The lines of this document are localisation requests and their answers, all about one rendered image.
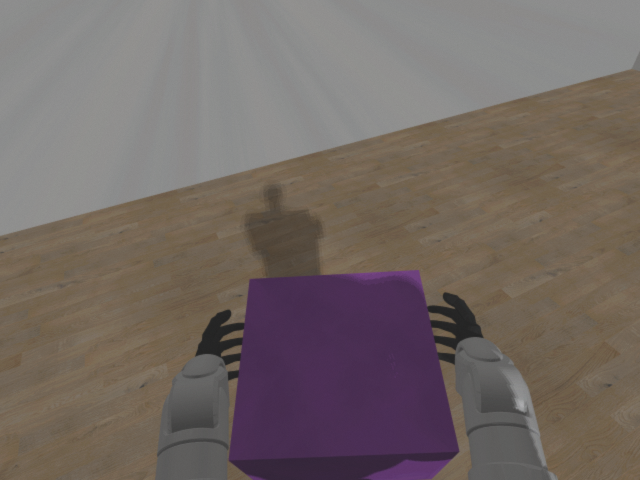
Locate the right robot forearm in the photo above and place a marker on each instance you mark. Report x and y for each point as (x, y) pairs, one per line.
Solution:
(500, 421)

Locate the robot right hand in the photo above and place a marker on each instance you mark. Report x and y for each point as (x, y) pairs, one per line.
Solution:
(465, 326)

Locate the left robot forearm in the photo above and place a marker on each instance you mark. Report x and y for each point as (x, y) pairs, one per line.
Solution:
(194, 429)

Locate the robot left hand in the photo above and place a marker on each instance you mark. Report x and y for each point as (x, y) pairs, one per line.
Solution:
(212, 335)

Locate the carton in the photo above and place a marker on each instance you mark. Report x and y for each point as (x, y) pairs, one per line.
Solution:
(339, 379)

